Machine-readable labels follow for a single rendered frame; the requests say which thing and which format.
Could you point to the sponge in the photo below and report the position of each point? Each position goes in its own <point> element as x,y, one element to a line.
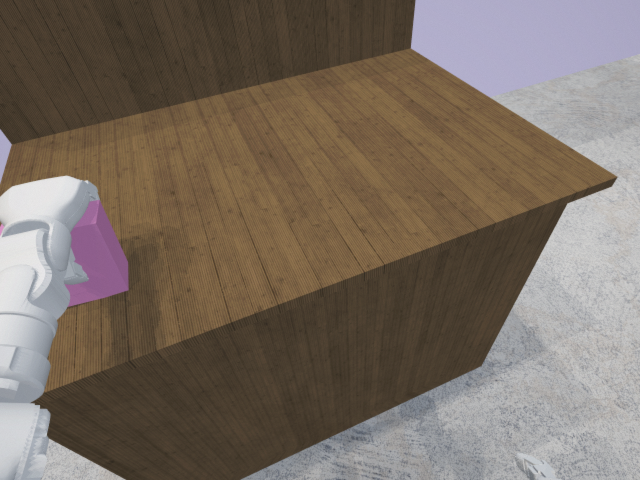
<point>97,249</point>

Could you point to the robot left upper arm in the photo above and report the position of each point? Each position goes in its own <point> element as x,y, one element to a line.
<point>23,441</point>

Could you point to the table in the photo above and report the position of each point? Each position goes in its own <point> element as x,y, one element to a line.
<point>320,223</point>

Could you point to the left robot forearm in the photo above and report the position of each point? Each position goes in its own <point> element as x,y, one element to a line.
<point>34,255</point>

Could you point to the right robot hand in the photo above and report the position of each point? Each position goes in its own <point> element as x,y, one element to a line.
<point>535,469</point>

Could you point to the left robot hand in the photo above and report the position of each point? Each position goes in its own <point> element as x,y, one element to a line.
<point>64,199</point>

